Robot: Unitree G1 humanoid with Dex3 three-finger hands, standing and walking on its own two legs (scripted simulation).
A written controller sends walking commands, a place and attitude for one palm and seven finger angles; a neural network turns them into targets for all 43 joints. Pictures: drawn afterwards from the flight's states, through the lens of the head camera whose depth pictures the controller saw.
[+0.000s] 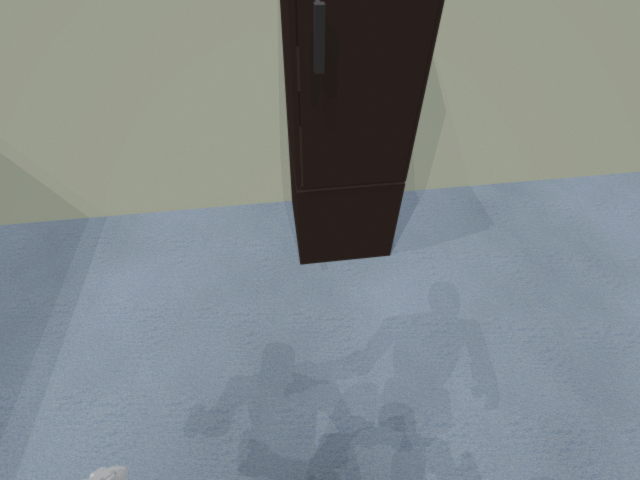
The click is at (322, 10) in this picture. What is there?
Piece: cupboard door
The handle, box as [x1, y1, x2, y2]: [313, 0, 325, 73]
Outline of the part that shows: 314,0 314,71 315,73 323,73 325,5 323,2 320,2 319,0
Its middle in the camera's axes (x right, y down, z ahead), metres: -0.01 -0.48 +0.92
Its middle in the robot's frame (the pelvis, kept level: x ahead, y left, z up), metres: +1.02 +0.06 +0.14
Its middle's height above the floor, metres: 0.91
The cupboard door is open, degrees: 0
